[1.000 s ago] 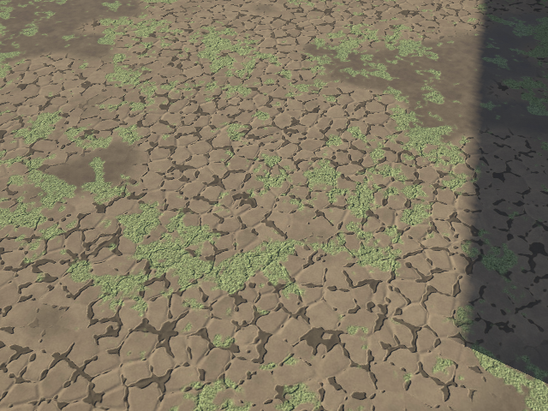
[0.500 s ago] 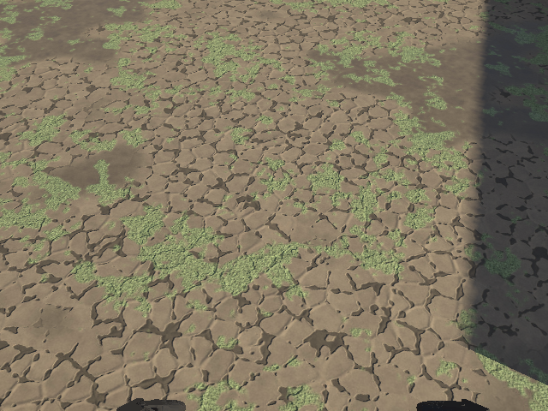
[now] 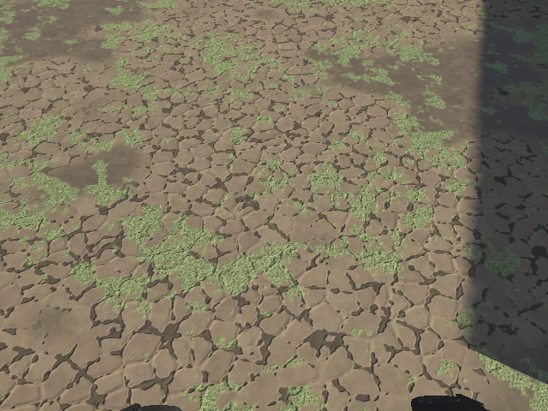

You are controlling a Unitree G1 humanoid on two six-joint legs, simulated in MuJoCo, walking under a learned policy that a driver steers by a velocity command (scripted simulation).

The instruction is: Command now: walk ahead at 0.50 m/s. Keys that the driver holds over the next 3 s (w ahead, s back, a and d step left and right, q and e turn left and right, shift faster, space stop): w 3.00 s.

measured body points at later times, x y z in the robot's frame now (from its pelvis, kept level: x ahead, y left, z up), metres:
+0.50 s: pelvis +0.00 +0.00 +0.00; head -0.01 +0.01 +0.45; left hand +0.21 +0.20 -0.08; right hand +0.21 -0.19 -0.07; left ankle +0.01 +0.08 -0.72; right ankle -0.03 -0.11 -0.72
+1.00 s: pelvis +0.00 +0.01 +0.00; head -0.01 +0.01 +0.45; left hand +0.21 +0.20 -0.08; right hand +0.21 -0.19 -0.07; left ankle +0.01 +0.08 -0.72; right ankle -0.03 -0.11 -0.72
